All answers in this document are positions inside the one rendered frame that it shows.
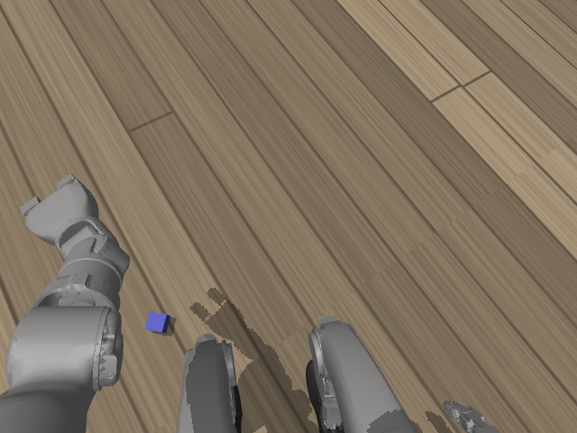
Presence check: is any right robot hand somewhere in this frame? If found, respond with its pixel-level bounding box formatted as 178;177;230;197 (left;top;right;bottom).
444;401;500;433

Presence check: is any left robot arm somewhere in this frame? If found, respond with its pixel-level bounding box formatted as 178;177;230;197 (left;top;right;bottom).
0;216;130;433

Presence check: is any cube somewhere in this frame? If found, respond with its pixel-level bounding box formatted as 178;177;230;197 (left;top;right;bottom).
145;312;170;333

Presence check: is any right robot foot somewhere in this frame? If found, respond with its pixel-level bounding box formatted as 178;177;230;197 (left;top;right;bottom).
306;359;344;433

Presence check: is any left robot hand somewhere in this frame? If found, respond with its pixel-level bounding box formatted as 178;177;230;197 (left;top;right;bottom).
21;173;99;245

